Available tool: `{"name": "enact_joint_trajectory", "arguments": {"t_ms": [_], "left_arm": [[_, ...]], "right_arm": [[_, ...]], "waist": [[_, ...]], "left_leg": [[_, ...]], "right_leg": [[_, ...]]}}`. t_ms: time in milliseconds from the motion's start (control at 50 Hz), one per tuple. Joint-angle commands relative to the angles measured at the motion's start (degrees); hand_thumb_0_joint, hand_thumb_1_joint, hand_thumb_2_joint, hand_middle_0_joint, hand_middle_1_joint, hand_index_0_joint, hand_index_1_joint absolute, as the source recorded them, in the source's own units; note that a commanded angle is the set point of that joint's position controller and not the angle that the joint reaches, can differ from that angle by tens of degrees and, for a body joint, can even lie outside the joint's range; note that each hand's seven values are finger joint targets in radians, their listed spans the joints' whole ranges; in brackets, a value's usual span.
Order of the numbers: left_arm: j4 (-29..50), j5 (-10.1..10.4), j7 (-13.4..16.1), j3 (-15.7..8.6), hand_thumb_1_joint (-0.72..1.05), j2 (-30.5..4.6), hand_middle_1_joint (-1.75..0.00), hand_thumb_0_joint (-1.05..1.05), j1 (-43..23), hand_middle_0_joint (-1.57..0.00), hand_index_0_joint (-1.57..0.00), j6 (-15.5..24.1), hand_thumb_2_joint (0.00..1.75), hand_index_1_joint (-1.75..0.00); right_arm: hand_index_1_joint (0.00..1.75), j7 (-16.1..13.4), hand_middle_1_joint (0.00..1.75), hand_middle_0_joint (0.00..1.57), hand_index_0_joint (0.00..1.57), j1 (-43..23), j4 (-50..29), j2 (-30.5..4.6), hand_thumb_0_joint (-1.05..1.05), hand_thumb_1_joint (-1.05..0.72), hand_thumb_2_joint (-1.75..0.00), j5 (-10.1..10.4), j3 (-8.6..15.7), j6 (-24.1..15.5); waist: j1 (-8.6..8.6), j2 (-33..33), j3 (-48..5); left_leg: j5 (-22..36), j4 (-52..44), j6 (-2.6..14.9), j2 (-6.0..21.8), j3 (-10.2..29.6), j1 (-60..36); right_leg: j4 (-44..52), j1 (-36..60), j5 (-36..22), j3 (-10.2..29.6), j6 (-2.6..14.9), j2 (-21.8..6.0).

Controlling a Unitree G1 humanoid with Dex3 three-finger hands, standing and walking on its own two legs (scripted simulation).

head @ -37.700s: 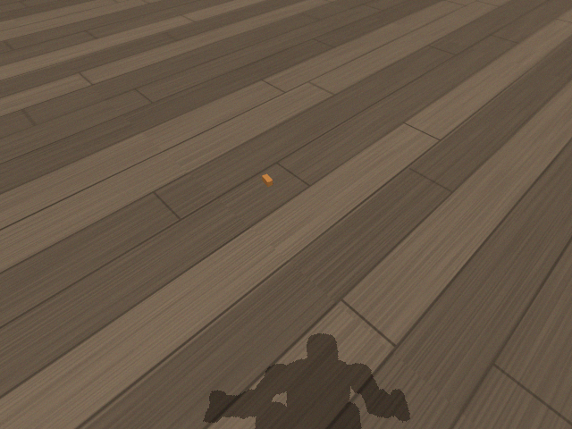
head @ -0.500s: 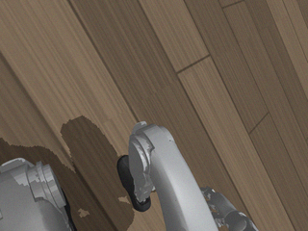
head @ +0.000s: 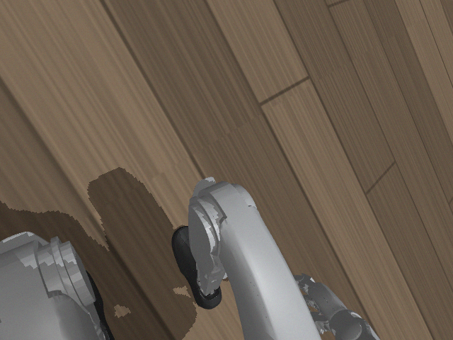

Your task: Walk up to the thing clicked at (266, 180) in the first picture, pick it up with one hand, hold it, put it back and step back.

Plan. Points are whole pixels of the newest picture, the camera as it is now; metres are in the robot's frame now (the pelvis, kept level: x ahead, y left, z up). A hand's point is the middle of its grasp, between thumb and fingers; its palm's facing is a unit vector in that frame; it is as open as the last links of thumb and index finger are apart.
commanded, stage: approach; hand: left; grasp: from above
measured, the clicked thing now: out of the picture +0.51 +0.43 -0.31
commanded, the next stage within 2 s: none
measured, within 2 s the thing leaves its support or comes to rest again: neither
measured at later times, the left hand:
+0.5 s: hand out of the picture +0.48 +0.42 -0.17, palm faces -0.44 -0.12 -0.89, open 11.3 cm
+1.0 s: hand out of the picture +0.48 +0.42 -0.17, palm faces -0.43 -0.13 -0.89, open 11.6 cm
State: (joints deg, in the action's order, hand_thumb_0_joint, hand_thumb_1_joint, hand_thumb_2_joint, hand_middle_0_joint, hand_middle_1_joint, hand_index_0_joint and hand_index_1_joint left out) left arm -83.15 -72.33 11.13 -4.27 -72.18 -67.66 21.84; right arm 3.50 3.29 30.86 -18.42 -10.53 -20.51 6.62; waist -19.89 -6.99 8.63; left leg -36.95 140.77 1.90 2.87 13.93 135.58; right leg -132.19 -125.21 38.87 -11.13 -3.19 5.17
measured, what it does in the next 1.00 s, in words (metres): stands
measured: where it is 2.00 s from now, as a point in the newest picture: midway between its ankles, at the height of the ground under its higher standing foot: (151, 304)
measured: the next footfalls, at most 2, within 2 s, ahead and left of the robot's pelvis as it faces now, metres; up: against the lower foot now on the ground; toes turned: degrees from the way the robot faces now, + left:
none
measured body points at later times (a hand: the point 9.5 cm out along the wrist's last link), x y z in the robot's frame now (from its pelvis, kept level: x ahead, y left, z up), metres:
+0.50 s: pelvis +0.00 +0.00 +0.00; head +0.27 +0.14 +0.33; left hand +0.50 +0.42 -0.12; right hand +0.08 -0.26 -0.07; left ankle +0.08 +0.13 -0.29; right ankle +0.11 -0.12 -0.29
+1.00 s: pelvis +0.00 +0.00 +0.00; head +0.27 +0.14 +0.33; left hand +0.50 +0.42 -0.12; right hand +0.08 -0.26 -0.07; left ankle +0.08 +0.13 -0.29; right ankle +0.11 -0.12 -0.29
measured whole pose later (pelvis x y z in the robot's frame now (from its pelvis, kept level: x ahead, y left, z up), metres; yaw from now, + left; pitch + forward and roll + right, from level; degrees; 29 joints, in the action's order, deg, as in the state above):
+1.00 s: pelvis +0.00 +0.00 +0.00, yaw +0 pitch +29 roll -15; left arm -83.2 -72.6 10.5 -4.5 -72.2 -67.8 21.4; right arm 3.3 3.8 30.5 -18.2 -10.1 -20.9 7.1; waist -20.3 -6.9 8.4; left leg -36.7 140.7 1.9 2.7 13.9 135.8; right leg -132.2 -125.4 38.6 -11.1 -3.2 5.0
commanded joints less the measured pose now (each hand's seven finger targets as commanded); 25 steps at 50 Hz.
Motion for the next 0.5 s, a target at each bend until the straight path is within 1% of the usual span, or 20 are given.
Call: {"name": "enact_joint_trajectory", "arguments": {"t_ms": [0, 20, 60, 80, 100, 120, 160, 180, 200, 240, 260, 300, 320, 340, 360, 380, 420, 440, 460, 480], "left_arm": [[8.26, 1.04, 1.54, -1.06, -0.07, -15.52, -0.59, 0.0, -15.15, -0.5, -0.5, -0.52, 0.58, -0.59], [7.57, 0.86, 1.17, -0.57, -0.07, -15.26, -0.59, 0.0, -14.38, -0.51, -0.51, -0.69, 0.57, -0.58], [7.93, 1.02, 0.9, -1.13, -0.07, -16.36, -0.59, 0.0, -14.53, -0.5, -0.5, -0.72, 0.57, -0.59], [7.51, 1.26, 1.02, -1.27, -0.07, -16.66, -0.6, 0.0, -14.13, -0.5, -0.5, -0.74, 0.57, -0.59], [7.99, 1.25, 1.01, -1.32, -0.06, -16.41, -0.6, 0.0, -14.78, -0.5, -0.51, -0.61, 0.55, -0.59], [7.6, 1.24, 1.06, -1.51, -0.06, -16.52, -0.59, 0.0, -14.03, -0.5, -0.51, -0.59, 0.56, -0.59], [9.97, 1.25, 0.65, -1.58, -0.06, -16.37, -0.61, 0.0, -15.52, -0.5, -0.51, -0.25, 0.55, -0.59], [11.14, 0.9, 0.59, -1.88, -0.07, -17.03, -0.6, 0.0, -15.89, -0.5, -0.51, -0.16, 0.56, -0.6], [10.86, 0.94, 0.69, -1.92, -0.07, -16.66, -0.6, 0.0, -15.94, -0.5, -0.5, -0.2, 0.56, -0.59], [9.64, 1.28, 0.82, -1.35, -0.07, -14.82, -0.61, 0.0, -15.13, -0.49, -0.49, 0.07, 0.57, -0.6], [10.8, 1.37, 0.82, -1.35, -0.08, -15.0, -0.62, 0.0, -15.22, -0.48, -0.49, 0.29, 0.58, -0.61], [7.95, 0.91, 1.01, -1.35, -0.09, -15.22, -0.61, 0.0, -14.27, -0.48, -0.48, 0.11, 0.58, -0.61], [8.14, 1.24, 1.08, -1.43, -0.09, -15.21, -0.61, 0.0, -14.0, -0.48, -0.48, 0.22, 0.58, -0.61], [8.11, 1.19, 1.28, -1.26, -0.1, -15.41, -0.61, 0.0, -14.52, -0.48, -0.48, 0.36, 0.59, -0.61], [9.61, 0.77, 1.59, -1.7, -0.1, -16.73, -0.59, 0.0, -15.64, -0.49, -0.48, 0.64, 0.6, -0.6], [12.06, 0.6, 1.59, -2.21, -0.1, -17.89, -0.59, 0.0, -16.91, -0.49, -0.49, 0.54, 0.59, -0.59], [10.58, 0.56, 1.86, -1.9, -0.1, -16.85, -0.6, 0.0, -16.33, -0.49, -0.49, -0.1, 0.6, -0.6], [9.8, 1.14, 2.02, -1.39, -0.1, -15.39, -0.61, 0.0, -16.47, -0.48, -0.48, -0.15, 0.59, -0.61], [7.86, 1.44, 2.19, -0.87, -0.11, -13.54, -0.61, 0.0, -15.04, -0.47, -0.47, -0.35, 0.6, -0.61], [8.87, 1.55, 2.3, -0.78, -0.12, -13.76, -0.63, 0.0, -16.12, -0.46, -0.46, -0.28, 0.6, -0.62]], "right_arm": [[0.3, -1.28, 0.3, 0.2, 0.2, 11.0, 0.83, -18.38, 0.0, -0.91, -0.9, -0.25, 5.75, 0.3], [0.3, -1.2, 0.3, 0.2, 0.2, 10.66, 0.59, -17.85, 0.0, -0.91, -0.9, -0.02, 5.76, 0.25], [0.3, -1.35, 0.3, 0.2, 0.2, 10.48, 0.38, -18.48, 0.0, -0.91, -0.9, -0.03, 5.71, 0.51], [0.3, -1.25, 0.3, 0.2, 0.2, 10.57, 0.21, -18.02, 0.0, -0.91, -0.9, -0.07, 5.34, 0.51], [0.3, -1.31, 0.3, 0.2, 0.2, 10.75, 0.08, -18.52, 0.0, -0.91, -0.9, -0.15, 5.68, 0.65], [0.3, -1.32, 0.3, 0.2, 0.2, 10.37, -0.22, -18.44, 0.0, -0.91, -0.9, -0.05, 5.62, 0.68], [0.3, -1.44, 0.3, 0.2, 0.2, 10.84, -0.32, -18.75, 0.0, -0.91, -0.9, -0.19, 5.75, 0.66], [0.3, -1.39, 0.3, 0.2, 0.2, 10.66, -0.24, -18.52, 0.0, -0.91, -0.9, -0.17, 5.76, 0.6], [0.3, -1.44, 0.3, 0.2, 0.2, 10.57, -0.21, -18.47, 0.0, -0.91, -0.9, -0.25, 5.86, 0.73], [0.3, -1.34, 0.3, 0.2, 0.2, 10.98, -0.17, -18.71, 0.0, -0.91, -0.9, -0.42, 5.89, 0.6], [0.3, -1.27, 0.3, 0.2, 0.2, 10.97, -0.09, -18.04, 0.0, -0.91, -0.9, -0.42, 5.72, 0.44], [0.3, -1.33, 0.3, 0.2, 0.2, 10.67, -0.08, -18.52, 0.0, -0.91, -0.9, -0.26, 5.92, 0.54], [0.3, -1.26, 0.3, 0.2, 0.2, 10.68, 0.13, -18.07, 0.0, -0.91, -0.9, -0.39, 5.65, 0.36], [0.3, -1.32, 0.3, 0.2, 0.2, 10.56, 0.24, -18.24, 0.0, -0.91, -0.9, -0.35, 5.65, 0.43], [0.3, -1.3, 0.3, 0.2, 0.2, 10.49, 0.08, -18.07, 0.0, -0.91, -0.9, -0.36, 5.37, 0.53], [0.3, -1.31, 0.3, 0.2, 0.2, 10.79, 0.33, -17.73, 0.0, -0.91, -0.9, -0.24, 5.56, 0.4], [0.3, -1.25, 0.3, 0.2, 0.2, 10.94, 0.36, -17.76, 0.0, -0.91, -0.9, -0.26, 5.6, 0.44], [0.3, -1.19, 0.3, 0.2, 0.2, 10.8, 0.52, -17.65, 0.0, -0.91, -0.9, -0.23, 5.63, 0.36], [0.3, -1.16, 0.3, 0.2, 0.2, 10.9, 0.53, -17.84, 0.0, -0.91, -0.9, -0.24, 5.88, 0.23], [0.3, -1.14, 0.3, 0.2, 0.2, 11.0, 0.81, -17.6, 0.0, -0.91, -0.9, -0.21, 5.79, 0.15]], "waist": [[-2.62, 33.2, -38.28], [-2.18, 33.65, -37.97], [-2.05, 33.15, -38.62], [-1.77, 34.1, -38.22], [-2.09, 33.28, -38.93], [-1.58, 33.45, -38.37], [-2.08, 34.8, -38.73], [-1.53, 36.83, -39.33], [-1.66, 36.07, -40.09], [-2.67, 34.78, -38.09], [-2.27, 35.13, -38.8], [-2.29, 33.55, -36.78], [-2.13, 32.94, -36.59], [-2.2, 32.76, -37.03], [-1.93, 34.05, -38.87], [-1.11, 35.91, -41.23], [-1.55, 36.55, -41.08], [-2.13, 35.56, -40.75], [-2.82, 33.46, -38.68], [-2.63, 33.93, -38.81]], "left_leg": [[12.69, -13.2, -0.66, 1.81, -2.43, -36.87], [12.27, -13.38, -0.71, 1.9, -2.51, -36.61], [13.23, -13.52, -0.76, 1.95, -2.16, -37.32], [13.12, -13.81, -0.77, 1.9, -2.34, -37.09], [13.04, -13.74, -0.83, 1.95, -1.94, -37.34], [12.79, -13.73, -0.89, 1.91, -2.1, -37.17], [13.5, -13.9, -1.25, 1.78, -1.54, -38.69], [13.98, -14.0, -1.36, 1.85, -1.96, -39.64], [13.22, -13.98, -1.24, 1.94, -1.85, -39.58], [13.19, -13.55, -1.29, 1.67, -1.89, -38.26], [12.73, -13.85, -1.14, 1.83, -2.18, -38.65], [10.99, -13.58, -1.11, 1.62, -2.39, -36.02], [10.4, -13.38, -0.87, 1.61, -2.77, -35.64], [10.08, -13.39, -0.89, 1.63, -2.66, -35.25], [10.3, -13.66, -0.85, 1.66, -2.84, -36.06], [11.91, -13.9, -0.81, 1.77, -2.84, -38.71], [13.61, -13.68, -0.88, 1.76, -2.93, -39.19], [12.94, -13.38, -0.76, 1.75, -2.95, -37.94], [12.11, -13.42, -0.76, 1.61, -2.8, -36.78], [11.41, -13.61, -0.7, 1.58, -3.08, -36.15]], "right_leg": [[12.23, 13.07, -13.73, -3.14, 4.56, 1.05], [11.98, 12.53, -13.29, -2.82, 4.7, 1.08], [12.11, 12.94, -13.83, -3.08, 4.58, 1.06], [11.84, 13.65, -14.04, -2.75, 4.5, 0.96], [11.8, 13.36, -13.88, -3.13, 4.61, 1.01], [11.79, 12.75, -13.52, -3.04, 4.8, 1.07], [11.65, 12.41, -13.65, -3.24, 4.93, 0.86], [11.46, 12.78, -14.04, -2.94, 4.92, 0.78], [11.48, 12.22, -13.58, -3.14, 4.84, 0.94], [11.81, 12.4, -13.62, -3.29, 4.92, 0.83], [11.88, 13.13, -13.53, -2.99, 4.69, 0.85], [12.21, 11.91, -12.2, -3.13, 4.99, 1.0], [12.49, 12.66, -11.97, -2.92, 4.76, 1.02], [12.42, 12.73, -11.83, -2.9, 4.85, 1.0], [12.35, 13.89, -12.23, -2.9, 4.74, 1.13], [11.87, 14.18, -13.46, -2.41, 4.55, 1.0], [11.75, 13.93, -14.62, -2.49, 4.57, 1.04], [11.83, 13.74, -14.43, -2.74, 4.54, 1.21], [12.14, 12.82, -13.68, -3.02, 4.65, 1.04], [12.4, 13.67, -13.6, -2.89, 4.54, 1.13]]}}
